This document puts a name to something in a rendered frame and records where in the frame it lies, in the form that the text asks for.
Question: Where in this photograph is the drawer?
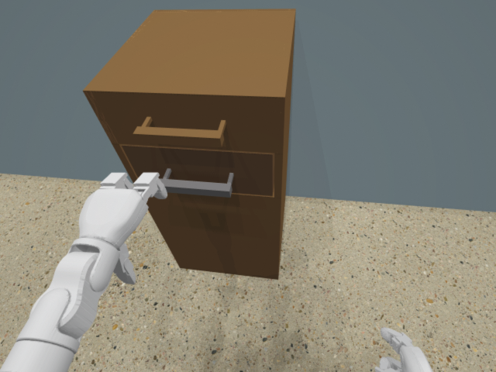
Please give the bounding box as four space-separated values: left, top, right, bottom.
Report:
122 144 274 196

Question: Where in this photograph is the robot right hand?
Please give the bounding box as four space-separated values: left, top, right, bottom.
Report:
375 327 433 372

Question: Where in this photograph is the robot left forearm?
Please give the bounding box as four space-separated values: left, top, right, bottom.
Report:
0 237 120 372

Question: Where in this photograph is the handle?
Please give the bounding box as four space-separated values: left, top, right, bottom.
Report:
160 168 234 198
133 126 224 147

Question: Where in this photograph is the cabinet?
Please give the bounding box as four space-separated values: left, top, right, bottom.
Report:
83 9 296 280

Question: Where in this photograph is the robot left hand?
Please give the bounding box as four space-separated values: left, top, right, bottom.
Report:
79 173 167 284

